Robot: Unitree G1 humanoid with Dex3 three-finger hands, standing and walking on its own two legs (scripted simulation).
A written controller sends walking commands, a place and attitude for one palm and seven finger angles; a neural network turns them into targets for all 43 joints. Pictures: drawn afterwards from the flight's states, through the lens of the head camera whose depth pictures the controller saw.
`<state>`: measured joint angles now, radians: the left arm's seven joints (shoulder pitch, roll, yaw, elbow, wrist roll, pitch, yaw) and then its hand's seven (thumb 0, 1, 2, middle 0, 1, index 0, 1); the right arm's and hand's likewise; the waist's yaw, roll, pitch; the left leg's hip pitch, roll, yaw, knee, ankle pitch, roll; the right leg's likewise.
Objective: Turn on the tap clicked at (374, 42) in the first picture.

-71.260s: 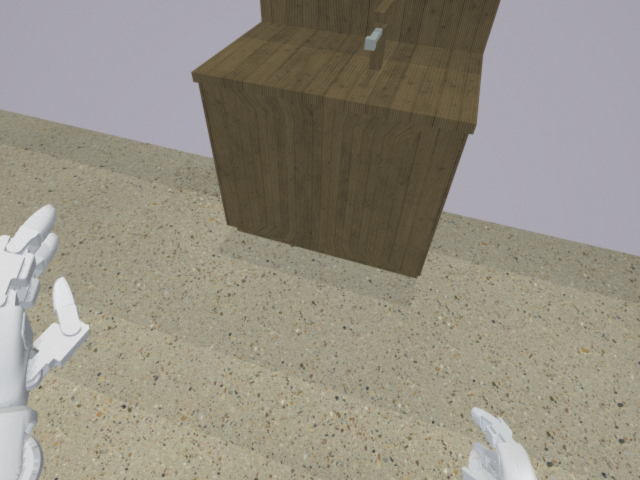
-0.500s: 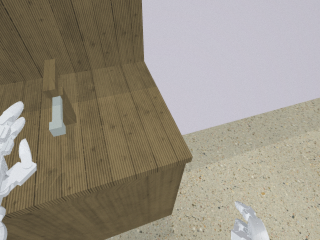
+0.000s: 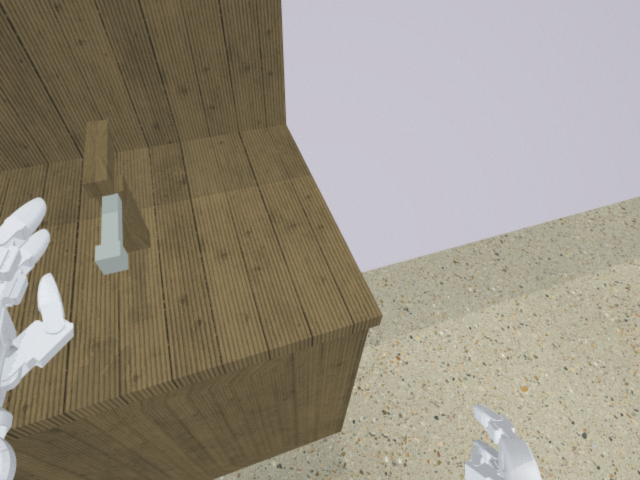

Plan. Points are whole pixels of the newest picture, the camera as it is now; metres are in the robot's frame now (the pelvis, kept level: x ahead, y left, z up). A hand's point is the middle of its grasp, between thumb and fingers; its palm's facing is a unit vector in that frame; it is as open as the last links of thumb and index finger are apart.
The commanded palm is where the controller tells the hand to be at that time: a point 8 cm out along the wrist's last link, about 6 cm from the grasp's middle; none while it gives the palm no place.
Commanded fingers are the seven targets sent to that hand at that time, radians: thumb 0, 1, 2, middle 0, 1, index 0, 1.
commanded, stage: shuffle to correct the standing spot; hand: left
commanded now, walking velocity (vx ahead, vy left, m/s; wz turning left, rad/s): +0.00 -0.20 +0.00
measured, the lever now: (112, 257) +0.34 +0.28 +0.09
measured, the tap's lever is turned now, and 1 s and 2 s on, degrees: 0 0 0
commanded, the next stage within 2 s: come to a stop and stand still in 1.64 s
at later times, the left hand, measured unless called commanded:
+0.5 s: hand (64, 316) +0.22 +0.24 +0.17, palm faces +0.33 -0.85 -0.40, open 7.4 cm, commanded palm +0.16 +0.28 +0.18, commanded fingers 0.00 0.90 0.90 -0.20 -0.30 -0.20 -0.30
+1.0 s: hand (72, 311) +0.23 +0.24 +0.17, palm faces +0.33 -0.85 -0.41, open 7.4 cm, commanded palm +0.16 +0.28 +0.18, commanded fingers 0.00 0.90 0.90 -0.20 -0.30 -0.20 -0.30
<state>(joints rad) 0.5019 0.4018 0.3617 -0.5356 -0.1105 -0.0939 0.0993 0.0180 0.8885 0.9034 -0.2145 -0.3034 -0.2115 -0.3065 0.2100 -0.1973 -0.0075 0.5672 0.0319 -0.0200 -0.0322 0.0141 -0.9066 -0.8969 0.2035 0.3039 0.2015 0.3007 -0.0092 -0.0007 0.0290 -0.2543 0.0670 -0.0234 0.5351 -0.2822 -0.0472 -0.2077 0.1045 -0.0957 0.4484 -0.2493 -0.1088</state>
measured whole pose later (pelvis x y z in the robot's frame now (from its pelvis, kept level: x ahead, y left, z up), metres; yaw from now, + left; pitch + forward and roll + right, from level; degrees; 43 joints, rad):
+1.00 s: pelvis +0.00 +0.00 +0.00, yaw +0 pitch +1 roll -1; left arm 0.47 0.41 0.37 -0.53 -0.11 -0.10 0.11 0.02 0.89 0.90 -0.21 -0.30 -0.21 -0.31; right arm 0.19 -0.19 0.00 0.55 0.03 -0.02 -0.03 0.01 -0.91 -0.90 0.20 0.30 0.20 0.30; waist -0.02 0.01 0.03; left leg -0.25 0.07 -0.02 0.52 -0.28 -0.05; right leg -0.20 0.11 -0.10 0.42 -0.24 -0.11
